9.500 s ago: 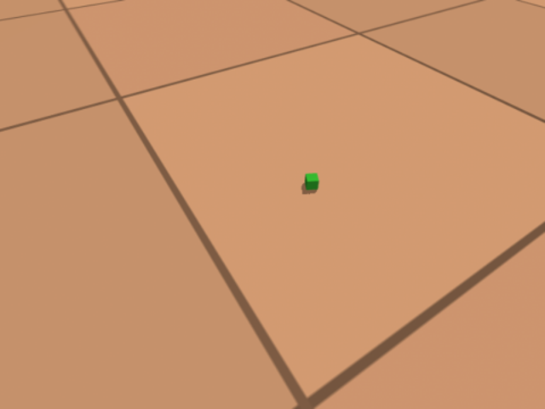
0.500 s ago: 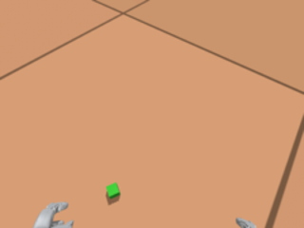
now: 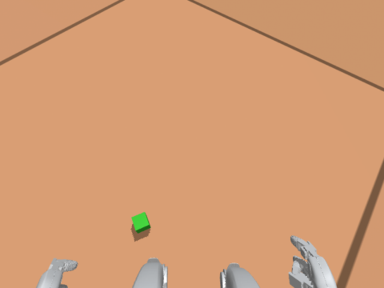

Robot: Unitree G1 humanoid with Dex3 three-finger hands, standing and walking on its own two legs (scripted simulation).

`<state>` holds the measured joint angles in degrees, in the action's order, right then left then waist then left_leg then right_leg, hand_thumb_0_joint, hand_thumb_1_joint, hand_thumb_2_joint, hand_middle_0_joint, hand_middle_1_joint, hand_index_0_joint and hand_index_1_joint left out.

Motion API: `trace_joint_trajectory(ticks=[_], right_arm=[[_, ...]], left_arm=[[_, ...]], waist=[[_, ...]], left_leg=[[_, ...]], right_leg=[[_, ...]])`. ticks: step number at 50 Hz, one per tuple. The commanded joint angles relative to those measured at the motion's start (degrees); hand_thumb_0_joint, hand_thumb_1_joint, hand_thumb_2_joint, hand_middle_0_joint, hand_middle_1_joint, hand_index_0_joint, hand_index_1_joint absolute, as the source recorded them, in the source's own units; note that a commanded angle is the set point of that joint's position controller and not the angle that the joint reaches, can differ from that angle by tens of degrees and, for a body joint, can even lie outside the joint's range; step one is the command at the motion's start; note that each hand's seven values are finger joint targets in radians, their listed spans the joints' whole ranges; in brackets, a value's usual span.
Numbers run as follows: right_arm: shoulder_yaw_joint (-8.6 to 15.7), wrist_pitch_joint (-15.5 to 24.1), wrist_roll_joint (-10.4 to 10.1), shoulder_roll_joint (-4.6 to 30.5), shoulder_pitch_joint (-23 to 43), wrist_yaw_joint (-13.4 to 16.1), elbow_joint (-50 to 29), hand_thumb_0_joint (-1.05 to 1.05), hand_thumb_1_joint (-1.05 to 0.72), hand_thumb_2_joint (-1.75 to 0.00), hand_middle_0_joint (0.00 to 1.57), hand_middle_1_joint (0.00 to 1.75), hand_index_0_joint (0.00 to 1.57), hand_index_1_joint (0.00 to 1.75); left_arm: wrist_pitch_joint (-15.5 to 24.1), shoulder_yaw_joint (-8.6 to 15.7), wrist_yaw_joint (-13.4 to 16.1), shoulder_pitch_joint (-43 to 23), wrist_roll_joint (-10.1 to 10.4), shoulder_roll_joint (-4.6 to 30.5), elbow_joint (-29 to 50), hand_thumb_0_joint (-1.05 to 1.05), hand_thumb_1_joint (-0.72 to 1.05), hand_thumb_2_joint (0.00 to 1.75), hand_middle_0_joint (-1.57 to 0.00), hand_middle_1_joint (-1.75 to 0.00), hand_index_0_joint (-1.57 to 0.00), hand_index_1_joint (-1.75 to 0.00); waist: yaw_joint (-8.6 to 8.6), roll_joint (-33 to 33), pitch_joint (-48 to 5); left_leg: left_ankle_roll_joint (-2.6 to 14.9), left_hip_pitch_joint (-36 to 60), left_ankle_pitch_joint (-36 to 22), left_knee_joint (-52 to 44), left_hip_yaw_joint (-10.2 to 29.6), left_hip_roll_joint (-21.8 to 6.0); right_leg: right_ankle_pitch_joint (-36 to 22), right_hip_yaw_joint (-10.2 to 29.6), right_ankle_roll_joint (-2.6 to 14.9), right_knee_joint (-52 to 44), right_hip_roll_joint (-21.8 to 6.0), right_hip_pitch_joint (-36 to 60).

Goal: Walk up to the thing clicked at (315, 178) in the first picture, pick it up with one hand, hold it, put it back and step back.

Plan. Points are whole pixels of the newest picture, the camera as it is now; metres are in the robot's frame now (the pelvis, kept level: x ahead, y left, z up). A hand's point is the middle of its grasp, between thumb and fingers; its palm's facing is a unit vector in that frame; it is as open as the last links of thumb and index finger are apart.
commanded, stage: rise first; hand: left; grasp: from above
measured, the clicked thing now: (141, 222) +0.41 +0.23 -0.65
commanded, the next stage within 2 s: none
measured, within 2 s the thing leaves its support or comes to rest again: neither
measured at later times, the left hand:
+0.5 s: hand (93, 267) +0.20 +0.29 -0.32, palm faces -0.38 -0.46 -0.80, open 13.6 cm
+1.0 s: hand (108, 239) +0.30 +0.30 -0.44, palm faces -0.39 -0.19 -0.90, open 12.7 cm
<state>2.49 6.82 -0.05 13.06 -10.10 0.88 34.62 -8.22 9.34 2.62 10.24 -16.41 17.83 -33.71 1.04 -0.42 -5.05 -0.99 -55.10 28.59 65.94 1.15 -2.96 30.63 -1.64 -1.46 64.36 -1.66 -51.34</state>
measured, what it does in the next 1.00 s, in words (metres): lowers itself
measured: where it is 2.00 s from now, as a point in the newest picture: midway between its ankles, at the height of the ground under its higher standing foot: outside the picture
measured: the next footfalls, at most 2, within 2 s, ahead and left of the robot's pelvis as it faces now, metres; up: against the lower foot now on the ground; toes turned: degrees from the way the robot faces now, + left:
none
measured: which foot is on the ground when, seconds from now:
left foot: down 0.00-1.00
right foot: down 0.00-1.00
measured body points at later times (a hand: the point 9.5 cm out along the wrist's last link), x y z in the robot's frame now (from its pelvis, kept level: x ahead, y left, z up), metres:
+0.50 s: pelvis -0.04 -0.01 -0.17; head +0.15 +0.01 +0.24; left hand +0.22 +0.32 -0.28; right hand +0.16 -0.27 -0.29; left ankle +0.03 +0.13 -0.65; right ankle +0.00 -0.14 -0.65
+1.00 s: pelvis -0.09 +0.00 -0.28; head +0.11 +0.02 +0.12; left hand +0.32 +0.30 -0.39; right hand -0.02 -0.28 -0.41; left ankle +0.03 +0.13 -0.65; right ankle +0.00 -0.14 -0.65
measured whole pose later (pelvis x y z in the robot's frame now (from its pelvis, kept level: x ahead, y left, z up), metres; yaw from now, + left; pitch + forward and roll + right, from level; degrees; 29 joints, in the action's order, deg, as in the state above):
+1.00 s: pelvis -0.09 +0.00 -0.28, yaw -5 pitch +32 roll -5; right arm 1.1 7.8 4.9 14.2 -7.5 -3.8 47.2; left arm -1.5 8.2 24.2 -38.0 -55.3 32.7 -72.5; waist 6.4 -0.3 -7.3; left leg -1.7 -121.5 35.1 123.7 6.6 -3.4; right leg 38.1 -2.1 -1.1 122.5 0.7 -117.0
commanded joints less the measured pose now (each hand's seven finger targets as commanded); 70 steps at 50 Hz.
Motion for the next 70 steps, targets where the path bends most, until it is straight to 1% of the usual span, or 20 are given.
trace_joint_trajectory(ticks=[1,7,11,14,16,17,23,24,27,29,34,38,41,48,53,55,60,62,65,70], right_arm=[[3.06,3.71,0.15,8.74,-1.06,0.80,-7.64,0.00,-0.92,-0.90,0.20,0.30,0.20,0.30],[2.89,5.10,0.13,9.23,0.52,0.52,-7.74,0.00,-0.90,-0.90,0.20,0.30,0.20,0.30],[3.43,6.35,0.42,9.73,1.64,0.04,-6.46,0.00,-0.88,-0.89,0.20,0.30,0.20,0.30],[3.96,6.98,0.49,10.67,1.95,-0.70,-5.69,0.00,-0.90,-0.90,0.20,0.30,0.20,0.30],[4.22,6.95,0.43,11.37,2.38,-1.13,-4.82,0.00,-0.92,-0.90,0.20,0.30,0.20,0.30],[4.32,6.77,0.46,11.52,2.52,-1.34,-4.26,0.00,-0.91,-0.90,0.20,0.30,0.20,0.30],[4.83,4.85,0.89,12.98,2.24,-2.37,-1.19,0.00,-0.89,-0.90,0.20,0.30,0.20,0.30],[4.65,4.44,1.12,12.86,1.75,-2.50,-0.32,0.00,-0.91,-0.90,0.20,0.30,0.20,0.30],[4.21,3.63,1.65,12.66,1.48,-2.70,0.98,0.00,-0.91,-0.90,0.20,0.30,0.20,0.30],[4.35,3.24,2.33,13.26,1.42,-2.64,1.99,0.00,-0.89,-0.90,0.20,0.30,0.20,0.30],[3.87,2.53,3.41,12.45,1.29,-2.60,4.05,0.00,-0.89,-0.90,0.20,0.30,0.20,0.30],[3.42,2.16,4.06,12.24,0.62,-2.73,5.39,0.00,-0.89,-0.89,0.20,0.30,0.20,0.30],[2.76,2.24,4.28,12.05,-0.42,-2.93,6.58,0.00,-0.88,-0.89,0.20,0.30,0.20,0.30],[1.94,3.18,4.98,12.47,-2.67,-4.09,8.82,0.00,-0.88,-0.90,0.20,0.30,0.20,0.30],[1.71,2.87,5.08,13.45,-3.59,-4.70,9.88,0.00,-0.88,-0.90,0.20,0.30,0.20,0.30],[1.72,2.59,5.19,13.43,-4.06,-4.95,10.02,0.00,-0.89,-0.90,0.20,0.30,0.20,0.30],[1.73,2.67,5.95,13.61,-5.76,-5.85,11.41,0.00,-0.89,-0.90,0.20,0.30,0.20,0.30],[1.87,2.87,6.22,13.78,-5.74,-6.33,11.76,0.00,-0.89,-0.90,0.20,0.30,0.20,0.30],[1.31,3.27,6.88,13.50,-6.41,-6.99,12.32,0.00,-0.90,-0.90,0.20,0.30,0.20,0.30],[0.62,3.95,7.60,13.50,-6.81,-8.25,12.61,0.00,-0.91,-0.90,0.20,0.30,0.20,0.30]], left_arm=[[-0.20,3.43,1.29,2.31,-1.67,10.21,9.32,0.00,-0.56,0.96,-0.08,-1.08,-0.09,-1.07],[0.09,3.24,2.31,-2.06,-5.60,11.51,8.52,0.00,-0.52,0.93,-0.07,-1.08,-0.08,-1.07],[3.82,4.36,3.76,-7.24,-10.62,14.04,3.70,0.00,-0.50,0.93,-0.09,-1.05,-0.09,-1.04],[6.64,2.00,5.62,-8.95,-14.75,12.63,3.87,0.00,-0.47,0.90,-0.14,-1.01,-0.15,-1.00],[8.34,2.58,7.92,-10.79,-17.71,14.59,2.84,0.00,-0.47,0.89,-0.18,-0.97,-0.18,-0.98],[9.07,1.55,9.11,-12.34,-19.42,13.82,0.72,0.00,-0.44,0.88,-0.19,-0.95,-0.19,-0.95],[9.89,4.46,15.98,-22.80,-25.91,21.79,-1.67,0.00,-0.40,0.87,-0.18,-0.97,-0.19,-0.96],[9.49,3.20,16.80,-25.81,-26.89,21.23,-2.10,0.00,-0.42,0.88,-0.18,-0.98,-0.19,-0.97],[8.66,2.88,18.94,-33.74,-29.66,23.58,-5.63,0.00,-0.44,0.90,-0.16,-1.01,-0.18,-0.99],[7.85,4.55,20.20,-38.34,-31.14,26.93,-7.78,0.00,-0.41,0.89,-0.16,-1.00,-0.18,-0.98],[6.68,3.76,21.55,-46.80,-33.93,28.95,-15.64,0.00,-0.40,0.88,-0.18,-1.00,-0.20,-0.98],[5.86,2.44,22.51,-51.24,-36.41,28.83,-22.27,0.00,-0.33,0.83,-0.21,-0.97,-0.24,-0.94],[5.74,2.18,23.42,-54.47,-38.11,29.80,-27.67,0.00,-0.27,0.78,-0.26,-0.92,-0.29,-0.88],[7.16,0.23,23.85,-62.88,-39.31,29.48,-32.94,0.00,-0.29,0.80,-0.25,-0.88,-0.27,-0.86],[8.05,1.65,25.21,-63.69,-42.99,31.84,-32.67,0.00,-0.34,0.83,-0.24,-0.86,-0.25,-0.85],[7.97,1.72,26.23,-65.03,-43.56,31.28,-32.27,0.00,-0.36,0.85,-0.24,-0.86,-0.24,-0.86],[6.32,2.06,28.79,-67.17,-42.09,28.09,-34.87,0.00,-0.37,0.85,-0.24,-0.86,-0.24,-0.86],[5.37,3.16,29.37,-67.32,-41.44,29.24,-36.77,0.00,-0.39,0.86,-0.23,-0.87,-0.23,-0.87],[4.51,2.19,29.53,-70.62,-40.49,28.14,-38.78,0.00,-0.40,0.86,-0.22,-0.90,-0.22,-0.90],[4.14,3.84,29.45,-72.51,-39.61,30.29,-41.40,0.00,-0.41,0.87,-0.21,-0.92,-0.22,-0.91]], waist=[[-0.09,4.50,-16.58],[0.98,3.85,-16.38],[0.21,4.09,-18.64],[0.19,5.50,-23.93],[-0.58,7.06,-27.01],[0.50,6.24,-28.02],[-1.20,6.98,-37.56],[-0.72,6.45,-38.95],[-0.45,4.36,-40.96],[-1.08,4.72,-42.55],[-0.76,4.40,-41.44],[0.91,2.56,-37.62],[1.90,2.82,-34.75],[4.82,7.16,-32.46],[3.12,14.73,-35.60],[3.91,15.39,-36.59],[6.18,14.70,-36.42],[5.59,13.98,-36.20],[7.06,13.64,-36.69],[7.30,11.11,-37.68]], left_leg=[[1.32,9.94,-13.74,-5.09,-0.79,1.58],[1.27,2.58,-10.29,0.86,0.01,1.53],[1.31,-5.27,-7.96,8.26,-0.09,1.94],[1.00,-7.35,-9.12,12.43,0.62,1.75],[0.74,-9.11,-11.31,15.87,1.17,1.57],[0.75,-11.01,-11.14,17.90,1.55,1.59],[0.88,-17.60,-12.95,28.60,0.05,1.52],[1.15,-18.34,-13.96,30.61,-0.37,1.36],[1.60,-25.17,-8.83,34.79,-1.02,1.36],[1.51,-26.77,-4.54,36.18,-1.19,1.27],[1.65,-32.76,3.48,38.47,-1.50,1.42],[2.14,-38.24,7.91,40.70,-1.40,1.69],[2.27,-41.36,9.57,41.83,-1.06,1.75],[2.23,-43.14,9.86,44.57,-0.03,1.54],[1.08,-37.80,7.61,44.58,0.83,1.19],[1.05,-37.87,5.91,45.78,0.66,1.14],[1.24,-38.47,2.71,47.68,1.05,0.60],[1.30,-39.06,3.43,48.09,1.21,0.39],[1.59,-40.36,2.24,50.15,0.76,0.43],[2.21,-44.31,1.74,53.21,0.07,0.41]], right_leg=[[-12.98,-0.60,2.38,-4.93,1.90,1.82],[-9.80,-0.79,2.45,1.77,2.05,-6.51],[-7.63,-0.45,2.63,9.55,1.97,-15.26],[-8.24,-0.48,2.92,15.55,1.96,-20.81],[-9.33,-0.69,3.07,19.76,1.92,-25.39],[-9.40,-1.02,3.03,21.85,2.08,-27.64],[-11.31,-0.94,2.66,29.61,2.29,-34.30],[-12.73,-0.73,2.44,30.19,2.37,-34.32],[-9.95,-0.52,2.24,32.09,2.65,-35.27],[-5.79,-0.75,2.44,33.07,2.73,-37.01],[4.49,-1.01,2.78,34.07,3.33,-40.23],[10.35,-1.18,3.08,34.98,3.92,-44.38],[11.23,-2.02,3.32,36.95,4.11,-46.65],[9.23,-3.52,3.68,41.80,4.00,-52.77],[5.35,-5.14,4.31,46.55,3.73,-57.01],[3.71,-5.38,4.31,47.54,3.78,-57.88],[-0.33,-6.03,3.75,49.30,3.44,-58.99],[0.52,-6.20,3.86,49.56,3.50,-60.01],[-0.89,-5.87,3.65,49.71,3.66,-58.94],[-1.16,-5.50,3.20,50.43,3.87,-56.45]])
